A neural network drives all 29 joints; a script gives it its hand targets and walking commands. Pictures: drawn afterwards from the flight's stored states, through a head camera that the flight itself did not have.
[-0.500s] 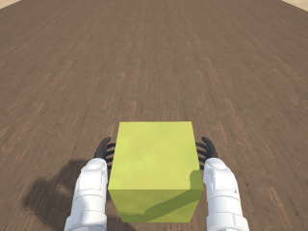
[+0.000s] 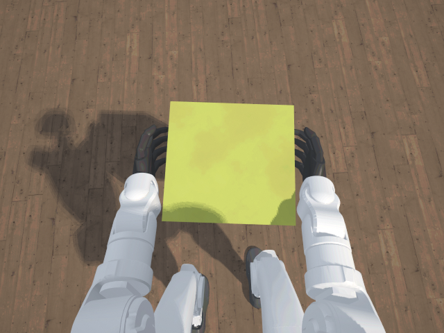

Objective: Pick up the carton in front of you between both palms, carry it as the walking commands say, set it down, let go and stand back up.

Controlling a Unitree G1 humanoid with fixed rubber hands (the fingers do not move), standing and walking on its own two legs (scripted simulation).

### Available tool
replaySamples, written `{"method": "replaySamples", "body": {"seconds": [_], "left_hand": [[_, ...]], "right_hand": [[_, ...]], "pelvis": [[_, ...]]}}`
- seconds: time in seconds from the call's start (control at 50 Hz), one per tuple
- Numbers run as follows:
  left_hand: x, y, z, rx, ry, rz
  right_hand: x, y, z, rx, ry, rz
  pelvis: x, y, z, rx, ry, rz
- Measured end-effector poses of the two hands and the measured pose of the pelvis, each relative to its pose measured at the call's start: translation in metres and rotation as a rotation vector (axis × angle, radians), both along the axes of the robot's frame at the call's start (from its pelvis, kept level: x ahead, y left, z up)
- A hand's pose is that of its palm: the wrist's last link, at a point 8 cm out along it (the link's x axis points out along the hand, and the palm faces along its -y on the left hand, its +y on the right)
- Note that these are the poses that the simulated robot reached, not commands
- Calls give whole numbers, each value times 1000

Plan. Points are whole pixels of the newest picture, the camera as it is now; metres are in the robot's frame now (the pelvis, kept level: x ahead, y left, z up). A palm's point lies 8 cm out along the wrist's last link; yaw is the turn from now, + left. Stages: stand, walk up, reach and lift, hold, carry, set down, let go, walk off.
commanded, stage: set down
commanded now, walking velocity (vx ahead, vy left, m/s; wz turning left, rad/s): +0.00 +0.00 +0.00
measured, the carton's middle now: (228, 172) +0.41 -0.02 -0.15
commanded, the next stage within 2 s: none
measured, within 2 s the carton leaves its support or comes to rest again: rests again in 1.84 s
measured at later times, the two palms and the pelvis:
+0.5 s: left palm (169, 161) +0.46 +0.12 -0.21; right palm (295, 164) +0.44 -0.18 -0.22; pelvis -0.02 +0.00 -0.13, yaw +2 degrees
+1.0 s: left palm (181, 161) +0.51 +0.12 -0.37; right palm (281, 168) +0.48 -0.18 -0.38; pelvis -0.04 -0.01 -0.24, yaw +3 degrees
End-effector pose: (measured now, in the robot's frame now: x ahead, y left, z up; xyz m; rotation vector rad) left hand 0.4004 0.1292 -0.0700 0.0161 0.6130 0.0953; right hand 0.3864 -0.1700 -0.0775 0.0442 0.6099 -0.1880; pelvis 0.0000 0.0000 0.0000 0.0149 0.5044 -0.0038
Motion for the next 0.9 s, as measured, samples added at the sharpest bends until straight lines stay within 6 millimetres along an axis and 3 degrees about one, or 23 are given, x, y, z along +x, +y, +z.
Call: {"method": "replaySamples", "body": {"seconds": [0.22,0.52,0.9], "left_hand": [[30,-7,-50,-18,25,7],[62,-10,-148,-8,45,2],[98,-11,-263,19,80,-46]], "right_hand": [[26,-7,-52,16,24,-18],[58,-10,-149,16,45,-15],[85,-11,-266,-3,82,-26]], "pelvis": [[-10,8,-55,12,127,-6],[-20,-5,-133,28,270,8],[-40,-9,-217,17,300,29]]}}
